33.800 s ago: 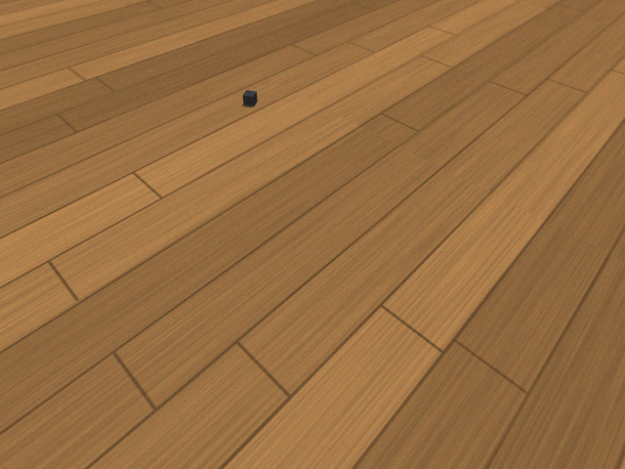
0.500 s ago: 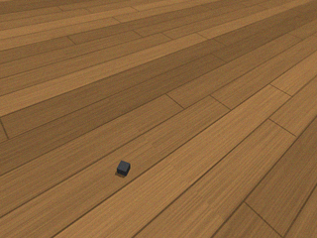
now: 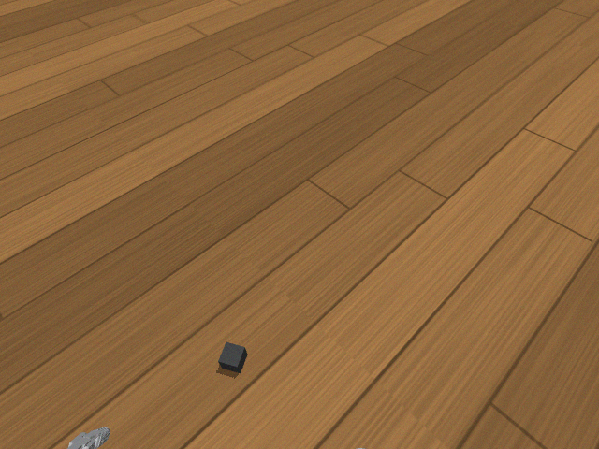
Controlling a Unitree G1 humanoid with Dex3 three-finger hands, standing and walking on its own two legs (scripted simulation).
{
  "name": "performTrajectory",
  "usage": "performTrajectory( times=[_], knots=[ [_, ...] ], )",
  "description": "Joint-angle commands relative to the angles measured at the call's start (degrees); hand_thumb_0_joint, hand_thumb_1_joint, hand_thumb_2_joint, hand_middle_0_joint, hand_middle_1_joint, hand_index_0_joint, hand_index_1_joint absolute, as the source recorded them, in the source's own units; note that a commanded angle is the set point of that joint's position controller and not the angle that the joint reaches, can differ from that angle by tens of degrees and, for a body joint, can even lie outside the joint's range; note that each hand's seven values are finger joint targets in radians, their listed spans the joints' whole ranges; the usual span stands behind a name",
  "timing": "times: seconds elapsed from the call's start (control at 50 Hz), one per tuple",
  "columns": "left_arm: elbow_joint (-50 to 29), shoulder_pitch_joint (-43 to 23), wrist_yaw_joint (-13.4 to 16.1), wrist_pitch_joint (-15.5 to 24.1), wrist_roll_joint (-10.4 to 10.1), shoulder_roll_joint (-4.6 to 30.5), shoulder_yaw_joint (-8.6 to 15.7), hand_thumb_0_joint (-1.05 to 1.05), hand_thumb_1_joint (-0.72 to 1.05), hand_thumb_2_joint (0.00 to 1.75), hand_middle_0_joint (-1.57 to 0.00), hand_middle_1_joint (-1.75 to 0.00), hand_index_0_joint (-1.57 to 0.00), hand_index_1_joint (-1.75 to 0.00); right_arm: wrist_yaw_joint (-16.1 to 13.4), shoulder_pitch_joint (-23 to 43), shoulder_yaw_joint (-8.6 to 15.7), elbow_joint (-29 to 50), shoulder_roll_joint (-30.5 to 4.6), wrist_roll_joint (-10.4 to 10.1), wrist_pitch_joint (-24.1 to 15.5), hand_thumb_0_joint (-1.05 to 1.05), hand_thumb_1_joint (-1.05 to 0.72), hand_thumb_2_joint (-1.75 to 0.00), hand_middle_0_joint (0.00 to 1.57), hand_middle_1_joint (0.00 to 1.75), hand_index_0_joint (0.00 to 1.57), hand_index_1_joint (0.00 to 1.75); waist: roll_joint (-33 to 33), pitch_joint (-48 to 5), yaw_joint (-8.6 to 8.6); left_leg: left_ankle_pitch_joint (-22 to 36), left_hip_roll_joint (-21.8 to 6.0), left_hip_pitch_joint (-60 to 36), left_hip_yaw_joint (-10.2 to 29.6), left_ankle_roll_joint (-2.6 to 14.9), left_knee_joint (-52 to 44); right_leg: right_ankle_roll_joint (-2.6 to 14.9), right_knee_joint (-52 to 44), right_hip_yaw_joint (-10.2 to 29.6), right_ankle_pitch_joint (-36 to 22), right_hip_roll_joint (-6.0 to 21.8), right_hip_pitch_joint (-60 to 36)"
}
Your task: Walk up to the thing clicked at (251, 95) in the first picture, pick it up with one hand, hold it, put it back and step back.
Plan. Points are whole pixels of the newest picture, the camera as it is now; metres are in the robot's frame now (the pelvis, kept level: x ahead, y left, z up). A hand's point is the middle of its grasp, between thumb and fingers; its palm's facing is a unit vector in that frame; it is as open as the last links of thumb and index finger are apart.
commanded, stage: walk up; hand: left
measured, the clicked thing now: (233, 357) +0.50 +0.24 -0.73
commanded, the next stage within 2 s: none
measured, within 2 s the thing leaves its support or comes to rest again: neither
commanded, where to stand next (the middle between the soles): +0.12 -0.01 m, yaw +1 degrees
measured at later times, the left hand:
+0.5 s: hand out of the picture +0.13 +0.28 -0.17, palm faces -0.02 -0.94 -0.35, open 7.4 cm
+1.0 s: hand out of the picture +0.11 +0.27 -0.14, palm faces +0.00 -0.93 -0.37, open 7.4 cm
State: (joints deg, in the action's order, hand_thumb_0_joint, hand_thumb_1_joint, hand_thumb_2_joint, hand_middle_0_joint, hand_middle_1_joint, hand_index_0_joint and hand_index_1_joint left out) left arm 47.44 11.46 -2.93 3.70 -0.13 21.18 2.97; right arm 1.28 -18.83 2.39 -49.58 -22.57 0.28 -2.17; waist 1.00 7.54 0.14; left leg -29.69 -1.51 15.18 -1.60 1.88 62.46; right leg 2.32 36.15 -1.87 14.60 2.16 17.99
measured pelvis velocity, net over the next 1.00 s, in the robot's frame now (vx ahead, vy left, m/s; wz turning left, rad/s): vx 0.02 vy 0.00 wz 0.02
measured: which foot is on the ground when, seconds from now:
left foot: up 0.00-0.24, down 0.26-1.00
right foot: down 0.00-0.30, up 0.32-0.56, down 0.58-1.00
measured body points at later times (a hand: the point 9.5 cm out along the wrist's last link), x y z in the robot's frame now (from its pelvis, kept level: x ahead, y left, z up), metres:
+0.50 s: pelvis +0.05 +0.01 -0.01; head +0.11 +0.04 +0.43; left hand +0.14 +0.33 -0.14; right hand +0.16 -0.30 -0.11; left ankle +0.14 +0.13 -0.73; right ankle +0.00 -0.14 -0.68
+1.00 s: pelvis +0.02 +0.00 +0.01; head +0.02 +0.00 +0.46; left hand +0.11 +0.32 -0.11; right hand +0.10 -0.29 -0.13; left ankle +0.07 +0.14 -0.73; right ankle +0.00 -0.14 -0.73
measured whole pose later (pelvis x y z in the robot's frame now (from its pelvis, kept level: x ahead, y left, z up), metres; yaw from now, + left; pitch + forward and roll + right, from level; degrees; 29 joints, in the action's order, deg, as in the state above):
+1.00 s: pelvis +0.02 +0.00 +0.01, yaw +1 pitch -3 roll +0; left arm 58.0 6.8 -0.3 1.0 0.5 21.4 0.7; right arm 2.1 -8.4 0.6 -60.1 -20.2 0.8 0.2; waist 0.7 4.2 0.1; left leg -11.6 -0.4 15.6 3.0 -1.1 30.4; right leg -1.4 30.3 -0.7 18.2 2.3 9.0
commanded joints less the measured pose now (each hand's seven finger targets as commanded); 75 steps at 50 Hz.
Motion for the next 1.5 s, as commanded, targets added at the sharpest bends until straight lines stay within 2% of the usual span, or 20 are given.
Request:
performTrajectory(
  times=[0.0, 0.1, 0.14, 0.22, 0.24, 0.26, 0.28, 0.3, 0.38, 0.5, 0.54, 0.56, 0.58, 0.6, 0.62, 0.68, 0.74, 0.8, 0.94, 1.48],
  knots=[
    [-2.60, 5.94, 2.39, 0.03, -0.71, 14.62, 4.11, 0.00, 0.90, 0.90, -0.20, -0.30, -0.20, -0.30, -1.11, -4.88, 3.18, 3.88, -9.97, -0.92, -1.24, 0.00, -0.90, -0.90, 0.20, 0.30, 0.20, 0.30, -8.64, -5.20, 0.25, 4.57, -1.06, 10.83, 4.68, -0.44, 2.89, 10.99, -13.79, 12.35, -30.24, 11.54, -8.40],
    [-4.55, 1.53, 3.49, -0.13, 0.90, 12.64, 2.56, 0.00, 0.90, 0.90, -0.20, -0.30, -0.20, -0.30, -1.56, -2.20, 2.66, 3.18, -8.16, -0.85, -0.75, 0.00, -0.90, -0.90, 0.20, 0.30, 0.20, 0.30, -9.67, -5.24, -0.27, 11.21, -0.76, 6.52, 0.67, -3.22, -12.79, 11.56, -11.69, 4.02, -42.23, 9.53, -2.91],
    [-4.38, 2.01, 3.53, -0.85, 0.79, 12.97, 2.61, 0.00, 0.90, 0.90, -0.20, -0.30, -0.20, -0.30, -1.85, -0.11, 2.48, 2.76, -8.24, -0.70, -1.04, 0.00, -0.90, -0.90, 0.20, 0.30, 0.20, 0.30, -10.44, -7.48, 1.18, 14.42, -0.40, 5.43, -0.36, -3.11, -19.51, 10.34, -7.83, 4.64, -39.44, 9.51, -6.40],
    [-4.75, -1.82, 3.50, -3.21, -0.56, 13.80, 2.10, 0.00, 0.90, 0.90, -0.20, -0.30, -0.20, -0.30, -2.61, -1.49, 3.51, 1.61, -9.27, 0.29, -1.09, 0.00, -0.90, -0.90, 0.20, 0.30, 0.20, 0.30, -7.70, -9.31, -2.12, 27.87, 2.29, -5.26, -0.78, -0.83, -31.27, 6.63, 2.08, 5.98, -21.79, 8.42, 1.15],
    [-4.89, -1.72, 3.55, -3.74, -0.87, 12.50, 1.67, 0.00, 0.90, 0.90, -0.20, -0.30, -0.20, -0.30, -2.81, -1.39, 4.18, 1.63, -12.42, 0.85, -1.08, 0.00, -0.90, -0.90, 0.20, 0.30, 0.20, 0.30, -1.96, -9.11, -2.07, 37.14, -2.08, -6.38, 4.37, 0.26, -33.29, 4.08, 4.75, 5.42, -12.99, 6.09, 3.96],
    [-4.84, 0.70, 3.59, -4.16, -1.65, 9.92, 1.21, 0.00, 0.90, 0.90, -0.20, -0.30, -0.20, -0.30, -2.89, 0.22, 4.88, 2.78, -16.70, 1.45, -1.14, 0.00, -0.90, -0.90, 0.20, 0.30, 0.20, 0.30, 7.92, -10.72, -0.82, 45.50, -13.64, -7.26, 18.84, 4.87, -37.39, 0.43, 13.76, 2.30, -0.28, -1.16, 7.08],
    [-3.47, 3.40, 4.12, -5.28, -1.88, 10.78, 1.44, 0.00, 0.90, 0.90, -0.20, -0.30, -0.20, -0.30, -2.80, 2.78, 4.72, 4.04, -17.71, 0.56, -1.01, 0.00, -0.90, -0.90, 0.20, 0.30, 0.20, 0.30, 8.85, -11.89, 0.15, 46.68, -19.93, -5.10, 27.46, 11.17, -39.63, -0.58, 22.55, 4.70, 20.60, -5.27, 4.97],
    [-1.97, 3.95, 4.77, -6.02, -1.50, 12.00, 1.74, 0.00, 0.90, 0.90, -0.20, -0.30, -0.20, -0.30, -3.03, 5.20, 4.96, 4.10, -18.49, 0.37, -0.88, 0.00, -0.90, -0.90, 0.20, 0.30, 0.20, 0.30, 10.57, -11.81, 0.06, 41.82, -22.79, -2.50, 31.74, 15.58, -40.26, -0.75, 28.17, 7.96, 22.75, -3.24, 3.95],
    [0.47, 3.30, 3.86, -5.97, -0.98, 12.61, 2.55, 0.00, 0.90, 0.90, -0.20, -0.30, -0.20, -0.30, -3.43, 9.05, 3.95, 4.87, -14.81, 0.35, -0.22, 0.00, -0.90, -0.90, 0.20, 0.30, 0.20, 0.30, 8.39, -12.06, 0.93, 37.84, -12.52, -0.92, 14.51, 9.78, -36.64, -0.37, 29.62, 9.21, 17.82, -4.06, 4.75],
    [2.93, 3.87, 3.99, -3.92, -0.45, 11.23, 2.23, 0.00, 0.90, 0.90, -0.20, -0.30, -0.20, -0.30, -2.27, 9.41, 3.49, 4.46, -13.59, 1.40, 1.52, 0.00, -0.90, -0.90, 0.20, 0.30, 0.20, 0.30, 10.78, -15.23, -0.45, 30.96, -11.89, -7.21, 13.44, 10.38, -32.14, -2.86, 5.57, 1.76, 16.62, -2.21, 0.55],
    [5.67, 6.94, 4.30, -2.89, 0.18, 10.28, 2.26, 0.00, 0.90, 0.90, -0.20, -0.30, -0.20, -0.30, -1.76, 11.32, 3.09, 4.30, -13.30, 0.84, 2.56, 0.00, -0.90, -0.90, 0.20, 0.30, 0.20, 0.30, 9.36, -14.74, 1.92, 33.13, -9.61, -3.68, 10.63, 8.28, -26.20, -2.13, -11.50, 0.03, 4.95, -3.18, -7.25],
    [5.70, 5.59, 4.61, -2.14, 0.96, 11.85, 2.48, 0.00, 0.90, 0.90, -0.20, -0.30, -0.20, -0.30, -1.56, 12.31, 2.31, 4.19, -11.04, 0.03, 2.87, 0.00, -0.90, -0.90, 0.20, 0.30, 0.20, 0.30, 6.56, -12.95, 2.04, 33.73, -7.98, 1.18, 9.03, 5.29, -23.00, -1.11, -13.44, 4.53, -0.37, -0.98, -9.68],
    [4.59, 2.95, 4.82, -1.55, 1.87, 14.39, 2.78, 0.00, 0.90, 0.90, -0.20, -0.30, -0.20, -0.30, -1.33, 11.84, 1.44, 4.31, -8.13, -0.83, 2.94, 0.00, -0.90, -0.90, 0.20, 0.30, 0.20, 0.30, -2.17, -10.64, 0.55, 26.59, -3.87, 8.30, 6.38, 1.61, -18.73, 1.22, -14.81, 17.29, -2.51, 6.77, -9.55],
    [3.23, -0.53, 4.78, -1.48, 1.94, 19.38, 3.53, 0.00, 0.90, 0.90, -0.20, -0.30, -0.20, -0.30, -1.61, 13.94, 1.55, 4.81, -8.16, -0.72, 3.04, 0.00, -0.90, -0.90, 0.20, 0.30, 0.20, 0.30, -9.49, -6.30, 0.78, 3.07, 2.11, 12.31, 4.75, -0.87, -17.06, 7.37, -17.41, 28.21, -0.87, 16.80, -1.88],
    [2.32, -4.49, 4.67, -1.64, 2.17, 22.77, 3.78, 0.00, 0.90, 0.90, -0.20, -0.30, -0.20, -0.30, -2.12, 14.91, 2.96, 3.79, -11.65, -0.39, 3.19, 0.00, -0.90, -0.90, 0.20, 0.30, 0.20, 0.30, -12.17, -4.48, 0.53, -1.85, 0.85, 4.78, 7.85, -0.96, -11.40, 12.11, -16.55, 30.56, -3.33, 20.44, 7.88],
    [2.52, -7.60, 4.42, -1.12, 1.48, 14.72, 2.15, 0.00, 0.90, 0.90, -0.20, -0.30, -0.20, -0.30, -1.07, 13.04, 2.50, 0.47, -9.72, -0.90, 2.10, 0.00, -0.90, -0.90, 0.20, 0.30, 0.20, 0.30, -8.73, -3.04, -1.78, 8.68, 1.18, 3.52, 5.22, -0.38, -21.13, 5.11, -9.86, 11.32, -15.58, 9.75, -0.31],
    [3.15, -5.90, 3.98, -1.12, 0.97, 14.93, 2.03, 0.00, 0.90, 0.90, -0.20, -0.30, -0.20, -0.30, -0.95, 11.55, 2.11, -1.16, -9.88, -0.22, 1.44, 0.00, -0.90, -0.90, 0.20, 0.30, 0.20, 0.30, -9.76, -6.57, -0.90, 27.15, 0.09, -6.33, 3.85, 0.25, -30.53, 1.89, -6.56, 8.73, -15.31, 6.86, -0.15],
    [4.29, -2.62, 3.73, -1.71, 0.40, 12.01, 1.23, 0.00, 0.90, 0.90, -0.20, -0.30, -0.20, -0.30, -0.99, 14.01, 2.28, -2.20, -12.38, 0.29, 0.43, 0.00, -0.90, -0.90, 0.20, 0.30, 0.20, 0.30, -3.89, -10.19, 1.55, 26.15, -6.03, -7.36, 13.13, 3.52, -33.60, -0.43, -7.21, 6.17, 1.14, 2.84, -0.92],
    [7.29, -7.46, 3.33, -1.57, 0.61, 12.62, 0.77, 0.00, 0.90, 0.90, -0.20, -0.30, -0.20, -0.30, -0.35, 15.04, 0.97, -6.53, -11.09, 0.36, 0.73, 0.00, -0.90, -0.90, 0.20, 0.30, 0.20, 0.30, 0.47, -6.25, 0.28, 11.74, -3.49, -0.25, 12.32, 0.24, -41.27, 0.75, -14.64, 6.57, 10.02, 3.79, -5.84],
    [13.62, -9.42, 3.43, -1.54, 0.68, 11.65, 0.79, 0.00, 0.90, 0.90, -0.20, -0.30, -0.20, -0.30, -1.11, 15.74, 0.50, -11.07, -9.61, 0.15, 1.06, 0.00, -0.90, -0.90, 0.20, 0.30, 0.20, 0.30, -0.86, -8.76, -0.29, 30.28, -3.85, -4.93, 10.46, -0.29, -40.97, -0.92, -19.95, 2.66, -3.72, 4.87, -12.29]
  ],
)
